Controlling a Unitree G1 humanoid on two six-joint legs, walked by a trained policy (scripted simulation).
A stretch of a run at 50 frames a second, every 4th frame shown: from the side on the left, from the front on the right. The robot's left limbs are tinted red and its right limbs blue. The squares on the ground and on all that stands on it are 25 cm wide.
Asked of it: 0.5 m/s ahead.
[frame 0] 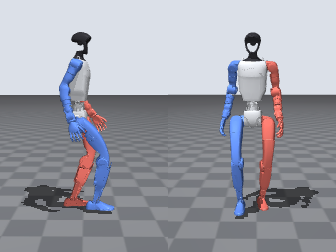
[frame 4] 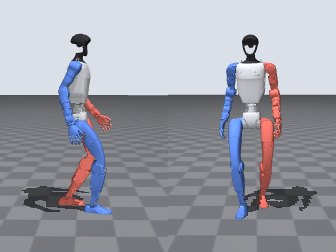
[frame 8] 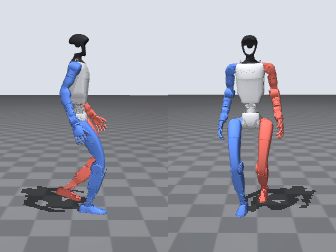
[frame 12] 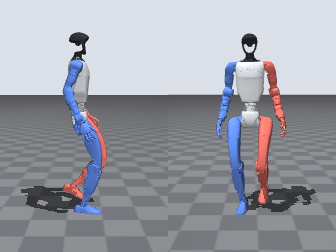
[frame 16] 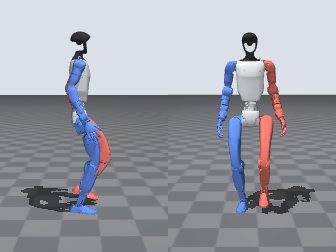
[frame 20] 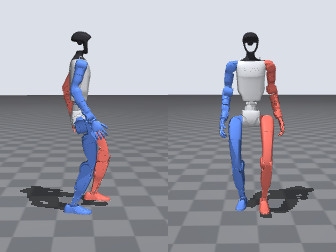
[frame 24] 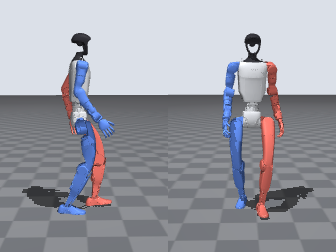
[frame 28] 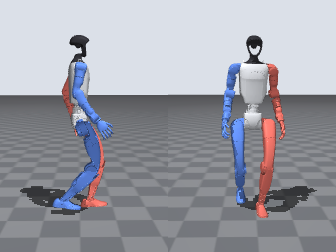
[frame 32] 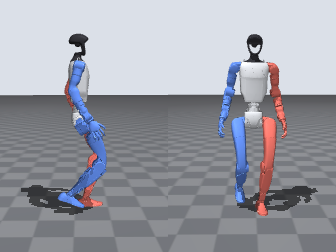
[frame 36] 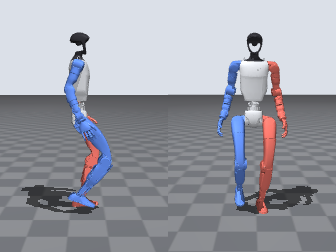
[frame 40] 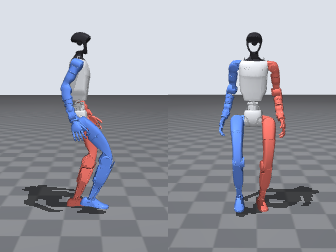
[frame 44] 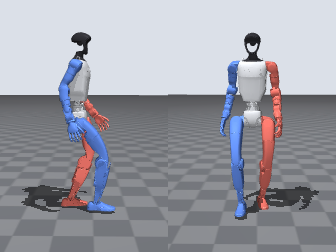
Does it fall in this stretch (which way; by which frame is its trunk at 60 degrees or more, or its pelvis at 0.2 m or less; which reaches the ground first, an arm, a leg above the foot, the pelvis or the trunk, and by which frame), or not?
no
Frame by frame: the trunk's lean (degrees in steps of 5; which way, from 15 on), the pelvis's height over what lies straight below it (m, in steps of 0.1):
0: 0, 0.8
4: 0, 0.8
8: 0, 0.7
12: 0, 0.8
16: 0, 0.8
20: 0, 0.8
24: 0, 0.8
28: 0, 0.7
32: 0, 0.8
36: 0, 0.8
40: 0, 0.8
44: 0, 0.8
